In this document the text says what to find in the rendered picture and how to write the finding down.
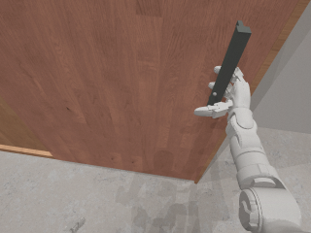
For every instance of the wardrobe door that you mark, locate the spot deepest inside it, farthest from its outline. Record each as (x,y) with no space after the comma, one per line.
(114,83)
(14,132)

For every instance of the robot right upper arm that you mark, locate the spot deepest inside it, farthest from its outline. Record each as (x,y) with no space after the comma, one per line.
(269,210)

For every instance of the robot right forearm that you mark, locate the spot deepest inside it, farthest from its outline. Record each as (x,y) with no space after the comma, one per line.
(249,157)

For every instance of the left robot hand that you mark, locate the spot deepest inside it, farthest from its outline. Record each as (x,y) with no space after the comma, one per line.
(74,225)

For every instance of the right robot hand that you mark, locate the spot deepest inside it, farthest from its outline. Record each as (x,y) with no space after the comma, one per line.
(239,95)

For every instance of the handle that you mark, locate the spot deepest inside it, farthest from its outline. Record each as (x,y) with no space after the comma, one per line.
(238,43)

